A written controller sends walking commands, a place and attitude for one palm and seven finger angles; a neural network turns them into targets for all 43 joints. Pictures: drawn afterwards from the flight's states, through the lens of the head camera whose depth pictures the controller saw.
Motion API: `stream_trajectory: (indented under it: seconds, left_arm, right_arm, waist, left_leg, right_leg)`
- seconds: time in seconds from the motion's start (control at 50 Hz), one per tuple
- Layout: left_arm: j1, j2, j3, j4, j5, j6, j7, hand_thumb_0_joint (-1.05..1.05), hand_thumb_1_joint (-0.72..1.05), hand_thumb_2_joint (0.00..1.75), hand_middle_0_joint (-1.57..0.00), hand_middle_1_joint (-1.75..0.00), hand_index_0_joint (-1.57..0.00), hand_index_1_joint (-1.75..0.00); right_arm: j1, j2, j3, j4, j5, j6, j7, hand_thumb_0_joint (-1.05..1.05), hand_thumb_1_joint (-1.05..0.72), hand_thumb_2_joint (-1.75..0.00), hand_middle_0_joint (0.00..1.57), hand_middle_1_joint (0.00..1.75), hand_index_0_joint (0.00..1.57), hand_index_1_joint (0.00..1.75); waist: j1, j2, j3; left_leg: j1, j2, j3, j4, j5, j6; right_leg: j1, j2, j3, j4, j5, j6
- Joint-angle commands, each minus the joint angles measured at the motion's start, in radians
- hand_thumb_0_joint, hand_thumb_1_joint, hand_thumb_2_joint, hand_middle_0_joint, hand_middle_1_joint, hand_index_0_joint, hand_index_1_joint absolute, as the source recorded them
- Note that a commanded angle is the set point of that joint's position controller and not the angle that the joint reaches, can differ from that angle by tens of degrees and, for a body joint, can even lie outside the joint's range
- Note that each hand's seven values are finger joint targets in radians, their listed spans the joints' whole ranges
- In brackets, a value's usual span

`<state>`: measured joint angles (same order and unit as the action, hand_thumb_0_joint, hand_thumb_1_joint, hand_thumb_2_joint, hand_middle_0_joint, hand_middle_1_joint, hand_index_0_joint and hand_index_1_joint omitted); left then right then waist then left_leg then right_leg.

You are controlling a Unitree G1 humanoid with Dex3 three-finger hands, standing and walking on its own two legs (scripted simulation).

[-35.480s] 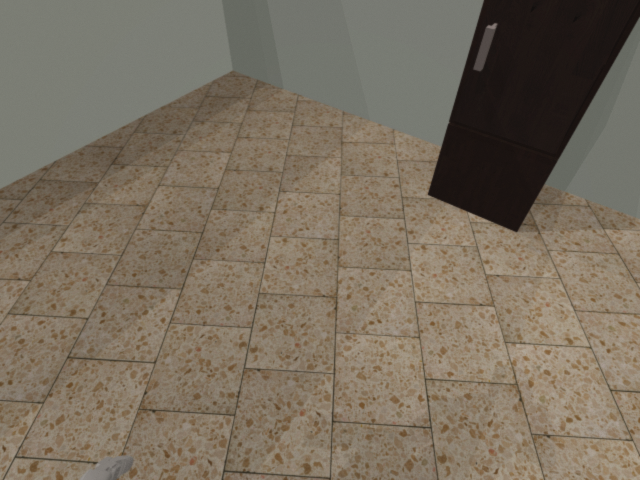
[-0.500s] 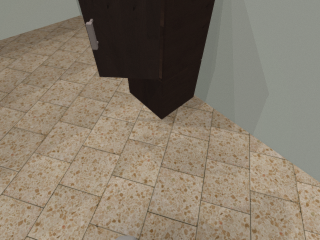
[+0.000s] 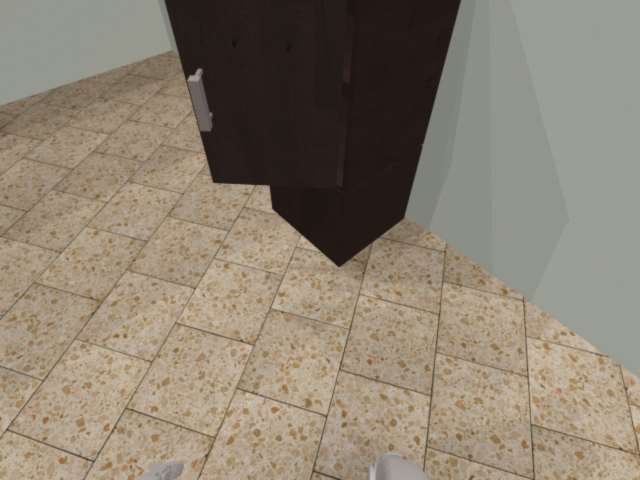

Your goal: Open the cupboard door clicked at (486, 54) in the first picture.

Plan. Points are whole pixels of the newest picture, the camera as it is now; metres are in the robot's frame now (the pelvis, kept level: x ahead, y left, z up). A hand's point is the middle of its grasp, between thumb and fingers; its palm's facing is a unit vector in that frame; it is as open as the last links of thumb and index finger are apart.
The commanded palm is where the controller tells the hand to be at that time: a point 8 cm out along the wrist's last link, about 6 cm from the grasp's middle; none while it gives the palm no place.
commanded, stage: take the last steps up to it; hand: left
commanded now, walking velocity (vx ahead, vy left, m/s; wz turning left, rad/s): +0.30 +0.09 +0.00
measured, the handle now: (202, 99) +0.95 +0.32 -0.05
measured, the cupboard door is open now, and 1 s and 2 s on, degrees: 45 45 45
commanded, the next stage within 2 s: come to a stop and stand still in 0.92 s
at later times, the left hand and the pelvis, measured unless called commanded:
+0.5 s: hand out of the picture +0.11 +0.18 -0.16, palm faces +0.14 -0.97 -0.21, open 7.2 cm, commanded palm none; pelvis +0.16 +0.00 +0.01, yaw +2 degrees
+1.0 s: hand (189, 297) +0.45 +0.26 -0.16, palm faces -0.02 -0.98 -0.21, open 7.3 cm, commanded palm none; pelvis +0.34 +0.07 +0.00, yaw -1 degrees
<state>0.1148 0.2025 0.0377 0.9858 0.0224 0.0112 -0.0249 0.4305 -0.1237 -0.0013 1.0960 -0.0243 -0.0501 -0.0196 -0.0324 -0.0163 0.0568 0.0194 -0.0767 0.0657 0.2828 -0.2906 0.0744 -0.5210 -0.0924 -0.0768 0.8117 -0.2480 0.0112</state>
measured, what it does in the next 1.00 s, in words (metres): walks ahead: right foot, then left foot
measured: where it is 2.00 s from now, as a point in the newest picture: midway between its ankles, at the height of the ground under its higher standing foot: (295, 429)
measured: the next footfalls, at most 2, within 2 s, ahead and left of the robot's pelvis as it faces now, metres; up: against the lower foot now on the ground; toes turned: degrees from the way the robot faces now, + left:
right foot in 0.10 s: +0.16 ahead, -0.11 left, +0.00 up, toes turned -6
left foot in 0.62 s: +0.33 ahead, +0.17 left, +0.00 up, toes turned +8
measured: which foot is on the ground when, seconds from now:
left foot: down 0.00-0.12, up 0.14-0.60, down 0.62-1.00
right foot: up 0.00-0.08, down 0.10-0.62, up 0.64-1.00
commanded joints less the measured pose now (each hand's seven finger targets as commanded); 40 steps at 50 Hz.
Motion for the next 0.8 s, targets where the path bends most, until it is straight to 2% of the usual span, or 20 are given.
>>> stream_trajectory:
  seconds: [0.0, 0.04, 0.06, 0.08, 0.1, 0.12, 0.16, 0.2, 0.24, 0.32, 0.4, 0.5, 0.54, 0.56, 0.58, 0.6, 0.62, 0.64, 0.7, 0.78]
  left_arm:
    - [-0.107, 0.047, 0.011, -0.118, 0.0, -0.036, 0.003, 0.0, 0.9, 0.9, -0.2, -0.3, -0.2, -0.3]
    - [0.033, 0.06, 0.025, -0.075, 0.0, -0.043, 0.004, 0.0, 0.9, 0.9, -0.2, -0.3, -0.2, -0.3]
    - [0.17, 0.099, 0.04, -0.037, 0.002, -0.053, 0.009, 0.0, 0.9, 0.9, -0.2, -0.3, -0.2, -0.3]
    - [0.334, 0.185, 0.067, 0.006, 0.007, -0.065, 0.02, 0.0, 0.9, 0.9, -0.2, -0.3, -0.2, -0.3]
    - [0.384, 0.241, 0.075, 0.023, -0.006, -0.06, 0.027, 0.0, 0.9, 0.9, -0.2, -0.3, -0.2, -0.3]
    - [0.33, 0.214, 0.074, 0.004, -0.015, -0.055, 0.035, 0.0, 0.9, 0.9, -0.2, -0.3, -0.2, -0.3]
    - [0.179, 0.113, 0.043, -0.027, -0.013, -0.059, 0.04, 0.0, 0.9, 0.9, -0.2, -0.3, -0.2, -0.3]
    - [0.152, 0.052, 0.029, -0.025, -0.011, -0.072, 0.037, 0.0, 0.9, 0.9, -0.2, -0.3, -0.2, -0.3]
    - [0.177, 0.042, 0.027, -0.009, -0.011, -0.088, 0.033, 0.0, 0.9, 0.9, -0.2, -0.3, -0.2, -0.3]
    - [0.23, 0.067, 0.04, 0.023, -0.005, -0.102, 0.031, 0.0, 0.9, 0.9, -0.2, -0.3, -0.2, -0.3]
    - [0.273, 0.095, 0.039, 0.062, -0.001, -0.101, 0.024, 0.0, 0.9, 0.9, -0.2, -0.3, -0.2, -0.3]
    - [0.315, 0.12, 0.041, 0.095, 0.007, -0.089, 0.029, 0.0, 0.9, 0.9, -0.2, -0.3, -0.2, -0.3]
    - [0.296, 0.127, 0.043, 0.097, 0.003, -0.082, 0.03, 0.0, 0.9, 0.9, -0.2, -0.3, -0.2, -0.3]
    - [0.285, 0.115, 0.041, 0.092, 0.002, -0.079, 0.03, 0.0, 0.9, 0.9, -0.2, -0.3, -0.2, -0.3]
    - [0.299, 0.079, 0.032, 0.076, -0.004, -0.076, 0.024, 0.0, 0.9, 0.9, -0.2, -0.3, -0.2, -0.3]
    - [0.293, 0.026, 0.016, 0.048, -0.01, -0.079, 0.02, 0.0, 0.9, 0.9, -0.2, -0.3, -0.2, -0.3]
    - [0.229, 0.039, 0.016, 0.019, -0.006, -0.075, 0.026, 0.0, 0.9, 0.9, -0.2, -0.3, -0.2, -0.3]
    - [0.204, 0.033, 0.021, 0.004, -0.003, -0.074, 0.027, 0.0, 0.9, 0.9, -0.2, -0.3, -0.2, -0.3]
    - [0.22, 0.028, 0.023, 0.039, 0.007, -0.047, 0.015, 0.0, 0.9, 0.9, -0.2, -0.3, -0.2, -0.3]
    - [0.201, -0.008, 0.017, 0.023, 0.002, -0.034, 0.012, 0.0, 0.9, 0.9, -0.2, -0.3, -0.2, -0.3]
  right_arm:
    - [0.095, -0.162, -0.032, 0.007, -0.006, -0.014, -0.009, 0.0, -0.9, -0.9, 0.2, 0.3, 0.2, 0.3]
    - [0.067, -0.163, -0.031, 0.014, 0.0, -0.013, -0.011, 0.0, -0.9, -0.9, 0.2, 0.3, 0.2, 0.3]
    - [0.054, -0.157, -0.033, 0.01, 0.011, -0.017, -0.008, 0.0, -0.9, -0.9, 0.2, 0.3, 0.2, 0.3]
    - [0.056, -0.136, -0.037, -0.017, 0.023, -0.023, -0.002, 0.0, -0.9, -0.9, 0.2, 0.3, 0.2, 0.3]
    - [0.063, -0.136, -0.042, -0.042, 0.023, -0.016, -0.002, 0.0, -0.9, -0.9, 0.2, 0.3, 0.2, 0.3]
    - [-0.004, -0.163, -0.05, -0.053, 0.014, -0.009, 0.002, 0.0, -0.9, -0.9, 0.2, 0.3, 0.2, 0.3]
    - [-0.088, -0.107, -0.053, -0.053, 0.006, 0.011, 0.011, 0.0, -0.9, -0.9, 0.2, 0.3, 0.2, 0.3]
    - [-0.04, -0.06, -0.05, -0.035, -0.002, 0.034, 0.022, 0.0, -0.9, -0.9, 0.2, 0.3, 0.2, 0.3]
    - [-0.021, -0.056, -0.048, -0.028, -0.005, 0.041, 0.03, 0.0, -0.9, -0.9, 0.2, 0.3, 0.2, 0.3]
    - [-0.123, -0.054, -0.057, -0.076, -0.005, 0.041, 0.043, 0.0, -0.9, -0.9, 0.2, 0.3, 0.2, 0.3]
    - [-0.247, -0.079, -0.059, -0.135, -0.003, 0.031, 0.056, 0.0, -0.9, -0.9, 0.2, 0.3, 0.2, 0.3]
    - [-0.357, -0.095, -0.055, -0.182, 0.001, 0.013, 0.062, 0.0, -0.9, -0.9, 0.2, 0.3, 0.2, 0.3]
    - [-0.293, -0.111, -0.055, -0.159, -0.001, 0.005, 0.055, 0.0, -0.9, -0.9, 0.2, 0.3, 0.2, 0.3]
    - [-0.189, -0.145, -0.061, -0.127, -0.004, -0.003, 0.044, 0.0, -0.9, -0.9, 0.2, 0.3, 0.2, 0.3]
    - [-0.055, -0.226, -0.08, -0.092, -0.011, -0.01, 0.031, 0.0, -0.9, -0.9, 0.2, 0.3, 0.2, 0.3]
    - [0.061, -0.319, -0.102, -0.07, -0.014, -0.009, 0.018, 0.0, -0.9, -0.9, 0.2, 0.3, 0.2, 0.3]
    - [0.083, -0.321, -0.096, -0.07, -0.009, 0.004, 0.004, 0.0, -0.9, -0.9, 0.2, 0.3, 0.2, 0.3]
    - [0.019, -0.295, -0.086, -0.089, -0.008, 0.006, 0.004, 0.0, -0.9, -0.9, 0.2, 0.3, 0.2, 0.3]
    - [-0.143, -0.185, -0.051, -0.124, -0.002, -0.011, -0.003, 0.0, -0.9, -0.9, 0.2, 0.3, 0.2, 0.3]
    - [-0.117, -0.162, -0.042, -0.094, -0.002, -0.026, -0.007, 0.0, -0.9, -0.9, 0.2, 0.3, 0.2, 0.3]
  waist:
    - [-0.004, 0.067, 0.058]
    - [0.067, 0.049, 0.011]
    - [0.125, -0.011, -0.059]
    - [0.176, -0.17, -0.175]
    - [0.157, -0.244, -0.214]
    - [0.15, -0.088, -0.097]
    - [0.079, -0.064, 0.059]
    - [0.035, -0.119, 0.06]
    - [0.019, -0.108, 0.015]
    - [0.045, -0.04, -0.01]
    - [0.073, -0.126, 0.02]
    - [0.093, -0.142, 0.038]
    - [0.051, -0.141, 0.019]
    - [0.001, -0.081, -0.023]
    - [-0.05, 0.072, -0.121]
    - [-0.08, 0.298, -0.197]
    - [-0.09, 0.239, -0.182]
    - [-0.06, 0.14, -0.106]
    - [0.021, 0.145, -0.017]
    - [0.045, 0.102, -0.033]
  left_leg:
    - [-0.05, 0.308, -0.162, -0.02, 0.476, 0.115]
    - [-0.14, 0.258, -0.114, 0.134, 0.506, 0.074]
    - [-0.255, 0.207, -0.084, 0.307, 0.475, 0.037]
    - [-0.477, 0.098, -0.003, 0.564, 0.213, -0.019]
    - [-0.594, 0.033, -0.006, 0.861, -0.304, -0.048]
    - [-0.656, 0.107, -0.091, 0.947, -0.266, -0.047]
    - [-0.617, 0.171, -0.111, 0.917, -0.101, -0.06]
    - [-0.546, 0.188, -0.086, 0.856, 0.001, -0.079]
    - [-0.523, 0.188, -0.054, 0.774, 0.064, -0.099]
    - [-0.566, 0.187, -0.026, 0.607, 0.115, -0.123]
    - [-0.603, 0.177, -0.007, 0.469, 0.13, -0.128]
    - [-0.487, 0.138, 0.022, 0.312, 0.063, -0.101]
    - [-0.324, 0.095, 0.065, 0.204, 0.09, -0.085]
    - [-0.148, 0.089, 0.065, 0.146, 0.094, -0.07]
    - [0.081, 0.223, -0.078, 0.151, 0.104, -0.02]
    - [0.211, 0.457, -0.384, 0.073, 0.132, 0.081]
    - [0.166, 0.503, -0.426, 0.013, 0.161, 0.139]
    - [0.048, 0.503, -0.377, -0.007, 0.108, 0.155]
    - [-0.203, 0.403, -0.222, -0.075, 0.076, 0.092]
    - [-0.191, 0.358, -0.105, -0.079, 0.296, 0.107]
  right_leg:
    - [0.056, 0.037, -0.023, -0.136, -0.035, -0.023]
    - [0.307, 0.073, -0.042, -0.25, 0.042, -0.038]
    - [0.547, 0.035, 0.026, -0.297, 0.083, -0.064]
    - [0.81, -0.204, 0.336, -0.361, 0.086, -0.158]
    - [0.823, -0.425, 0.601, -0.516, 0.113, -0.259]
    - [0.69, -0.417, 0.579, -0.568, 0.01, -0.279]
    - [0.361, -0.314, 0.405, -0.639, -0.133, -0.202]
    - [0.255, -0.234, 0.237, -0.678, -0.084, -0.154]
    - [0.269, -0.196, 0.156, -0.688, 0.005, -0.135]
    - [0.359, -0.201, 0.148, -0.686, 0.076, -0.165]
    - [0.434, -0.206, 0.127, -0.671, 0.102, -0.154]
    - [0.444, -0.236, 0.128, -0.588, 0.21, -0.136]
    - [0.397, -0.197, 0.074, -0.493, 0.275, -0.107]
    - [0.326, -0.154, 0.03, -0.345, 0.322, -0.083]
    - [0.165, -0.074, -0.035, -0.117, 0.172, -0.044]
    - [-0.042, 0.04, -0.086, 0.187, -0.304, -0.01]
    - [-0.11, 0.03, 0.006, 0.364, -0.347, -0.026]
    - [-0.139, -0.008, 0.03, 0.431, -0.297, -0.037]
    - [-0.064, -0.056, 0.064, 0.398, -0.136, -0.022]
    - [0.003, -0.038, 0.033, 0.193, -0.075, -0.014]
